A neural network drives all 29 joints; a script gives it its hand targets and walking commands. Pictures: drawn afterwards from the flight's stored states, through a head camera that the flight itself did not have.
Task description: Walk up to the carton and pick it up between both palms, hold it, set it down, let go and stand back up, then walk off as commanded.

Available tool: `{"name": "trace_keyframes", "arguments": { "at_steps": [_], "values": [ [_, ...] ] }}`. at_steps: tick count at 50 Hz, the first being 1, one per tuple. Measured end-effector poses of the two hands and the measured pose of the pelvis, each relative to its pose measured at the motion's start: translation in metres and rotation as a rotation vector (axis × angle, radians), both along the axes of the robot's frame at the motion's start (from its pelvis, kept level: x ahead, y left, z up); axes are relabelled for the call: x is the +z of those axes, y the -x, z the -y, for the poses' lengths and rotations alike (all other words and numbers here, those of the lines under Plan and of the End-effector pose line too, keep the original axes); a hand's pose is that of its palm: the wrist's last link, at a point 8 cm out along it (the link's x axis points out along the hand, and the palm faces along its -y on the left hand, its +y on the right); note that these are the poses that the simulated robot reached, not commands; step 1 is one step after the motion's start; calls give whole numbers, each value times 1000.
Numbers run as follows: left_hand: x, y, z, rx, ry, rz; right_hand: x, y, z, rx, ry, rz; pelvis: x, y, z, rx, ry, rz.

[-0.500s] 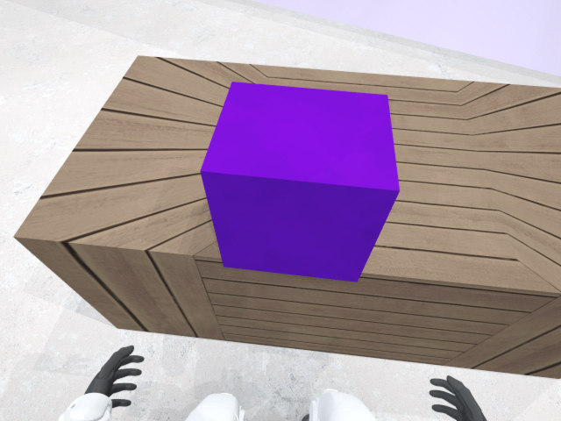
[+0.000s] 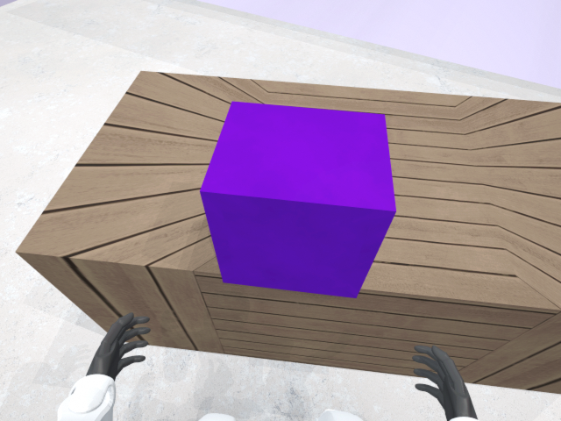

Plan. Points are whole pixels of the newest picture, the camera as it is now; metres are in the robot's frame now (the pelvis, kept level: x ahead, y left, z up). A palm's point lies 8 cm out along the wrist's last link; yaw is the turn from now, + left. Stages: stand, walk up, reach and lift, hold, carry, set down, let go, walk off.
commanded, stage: reach and lift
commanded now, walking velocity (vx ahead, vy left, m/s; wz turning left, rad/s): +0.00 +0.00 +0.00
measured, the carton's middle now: (297, 205) +0.47 -0.01 -0.02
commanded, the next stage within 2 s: none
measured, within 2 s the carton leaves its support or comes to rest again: neither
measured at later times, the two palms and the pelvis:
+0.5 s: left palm (96, 354) +0.19 +0.26 -0.02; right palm (444, 380) +0.19 -0.22 -0.04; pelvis +0.02 +0.01 +0.01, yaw +0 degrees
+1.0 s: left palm (118, 296) +0.27 +0.25 +0.00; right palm (433, 315) +0.27 -0.21 -0.01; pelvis +0.03 +0.00 +0.01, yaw +0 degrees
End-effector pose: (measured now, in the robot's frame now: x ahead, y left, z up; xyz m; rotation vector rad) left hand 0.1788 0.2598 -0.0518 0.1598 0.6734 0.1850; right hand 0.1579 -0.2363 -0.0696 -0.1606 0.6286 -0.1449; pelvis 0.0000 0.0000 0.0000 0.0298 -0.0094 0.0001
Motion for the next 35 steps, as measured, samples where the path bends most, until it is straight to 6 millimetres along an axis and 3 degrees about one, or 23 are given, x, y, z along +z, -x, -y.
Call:
{"name": "trace_keyframes", "arguments": {
  "at_steps": [12,22,29,35],
  "values": [
    [11,-2,-4,-17,22,142,16,-23,-13,38,-4,127,5,-17,-4,2,4,-40],
    [28,-8,-5,-41,21,288,29,-28,-21,38,-31,238,6,-17,-7,2,8,-29],
    [40,-23,-4,-33,35,381,33,-30,-21,25,-45,268,6,-14,-7,1,7,-22],
    [44,-43,-5,-16,48,408,39,-47,-23,35,-52,299,6,-14,-6,2,7,-22]
  ]
}}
